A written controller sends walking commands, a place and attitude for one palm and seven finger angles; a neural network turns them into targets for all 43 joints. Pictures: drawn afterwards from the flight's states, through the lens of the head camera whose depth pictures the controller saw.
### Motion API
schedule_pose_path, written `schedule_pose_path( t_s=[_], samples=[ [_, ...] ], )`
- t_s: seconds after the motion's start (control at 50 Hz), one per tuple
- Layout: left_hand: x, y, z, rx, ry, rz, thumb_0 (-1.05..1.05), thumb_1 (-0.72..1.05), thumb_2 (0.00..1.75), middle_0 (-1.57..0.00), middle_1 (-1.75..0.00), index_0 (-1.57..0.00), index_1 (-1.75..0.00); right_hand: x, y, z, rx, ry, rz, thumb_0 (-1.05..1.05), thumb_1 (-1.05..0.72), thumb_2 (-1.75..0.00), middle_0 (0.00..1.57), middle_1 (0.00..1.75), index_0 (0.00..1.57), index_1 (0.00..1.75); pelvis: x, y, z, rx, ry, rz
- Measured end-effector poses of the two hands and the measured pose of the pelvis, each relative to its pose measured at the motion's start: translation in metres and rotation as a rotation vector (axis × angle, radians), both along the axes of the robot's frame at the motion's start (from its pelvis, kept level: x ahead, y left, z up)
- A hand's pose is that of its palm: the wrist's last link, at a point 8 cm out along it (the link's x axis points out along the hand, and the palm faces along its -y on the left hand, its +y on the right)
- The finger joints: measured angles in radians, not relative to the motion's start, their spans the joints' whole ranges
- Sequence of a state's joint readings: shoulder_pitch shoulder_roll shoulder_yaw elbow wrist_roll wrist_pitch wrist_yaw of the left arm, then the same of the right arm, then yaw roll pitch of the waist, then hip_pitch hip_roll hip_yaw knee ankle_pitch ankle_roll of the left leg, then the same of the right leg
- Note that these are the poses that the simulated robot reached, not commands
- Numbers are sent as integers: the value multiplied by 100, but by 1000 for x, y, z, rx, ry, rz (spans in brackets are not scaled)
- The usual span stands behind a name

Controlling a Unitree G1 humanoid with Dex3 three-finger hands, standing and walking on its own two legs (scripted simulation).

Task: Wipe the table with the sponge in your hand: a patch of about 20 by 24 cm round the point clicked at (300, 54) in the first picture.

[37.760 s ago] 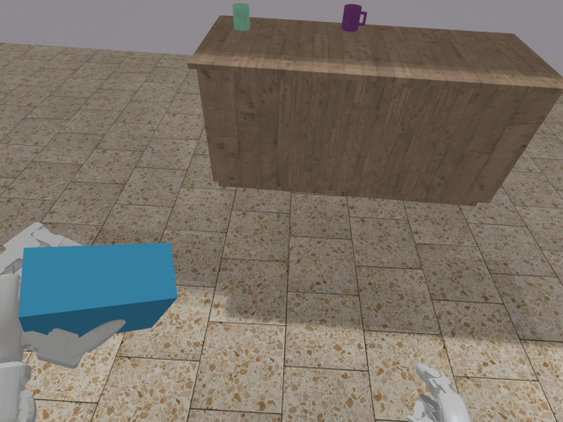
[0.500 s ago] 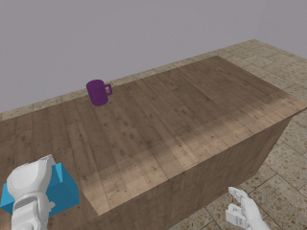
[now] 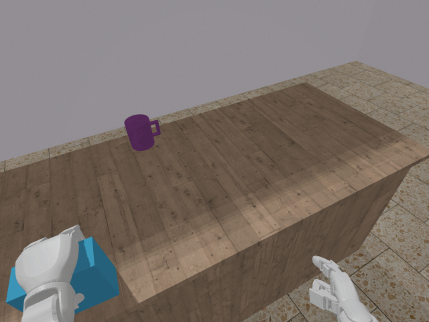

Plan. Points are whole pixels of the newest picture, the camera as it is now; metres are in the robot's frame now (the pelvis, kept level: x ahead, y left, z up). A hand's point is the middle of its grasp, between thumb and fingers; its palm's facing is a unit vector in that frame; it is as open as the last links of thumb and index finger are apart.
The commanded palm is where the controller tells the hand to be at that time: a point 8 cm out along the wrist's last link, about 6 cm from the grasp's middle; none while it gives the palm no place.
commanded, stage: wipe back along the first lane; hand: left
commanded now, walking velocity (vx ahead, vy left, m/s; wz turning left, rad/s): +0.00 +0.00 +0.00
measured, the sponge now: (75, 286) +0.18 +0.31 -0.02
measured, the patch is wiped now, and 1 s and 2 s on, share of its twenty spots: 1.00 1.00 1.00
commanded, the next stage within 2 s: lift the sponge slowly off the table in 0.76 s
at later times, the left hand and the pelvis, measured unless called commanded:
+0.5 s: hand (66, 273) +0.18 +0.30 +0.03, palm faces +0.02 -0.07 -1.00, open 9.9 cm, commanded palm +0.13 +0.28 +0.06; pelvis +0.00 +0.00 +0.00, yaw +0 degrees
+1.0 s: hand (65, 274) +0.17 +0.30 +0.04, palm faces +0.03 -0.08 -1.00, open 9.8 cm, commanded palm +0.12 +0.28 +0.08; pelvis +0.00 -0.01 +0.00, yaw +0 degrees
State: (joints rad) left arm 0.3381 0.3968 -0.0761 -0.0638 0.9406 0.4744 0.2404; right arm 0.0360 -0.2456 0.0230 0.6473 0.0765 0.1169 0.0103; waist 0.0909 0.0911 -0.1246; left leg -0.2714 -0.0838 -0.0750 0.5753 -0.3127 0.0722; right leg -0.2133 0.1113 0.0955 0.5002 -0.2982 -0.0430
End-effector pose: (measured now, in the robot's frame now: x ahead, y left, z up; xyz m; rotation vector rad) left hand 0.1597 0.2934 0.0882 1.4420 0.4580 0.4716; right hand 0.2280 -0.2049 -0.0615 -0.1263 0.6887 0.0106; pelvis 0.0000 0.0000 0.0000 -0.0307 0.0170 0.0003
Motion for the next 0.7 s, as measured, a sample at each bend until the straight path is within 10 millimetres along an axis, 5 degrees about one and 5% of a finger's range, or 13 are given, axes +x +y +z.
schedule_pose_path(
  t_s=[0.7],
  samples=[
    [-1, -1, -1, -2, 6, 7, 1, -45, 105, -67, -141, -72, -139, -13, -13, -4, -12, 19, -22, 2, -91, -90, 19, 30, 20, 30, -5, -7, 0, 3, -6, -4]
  ],
)
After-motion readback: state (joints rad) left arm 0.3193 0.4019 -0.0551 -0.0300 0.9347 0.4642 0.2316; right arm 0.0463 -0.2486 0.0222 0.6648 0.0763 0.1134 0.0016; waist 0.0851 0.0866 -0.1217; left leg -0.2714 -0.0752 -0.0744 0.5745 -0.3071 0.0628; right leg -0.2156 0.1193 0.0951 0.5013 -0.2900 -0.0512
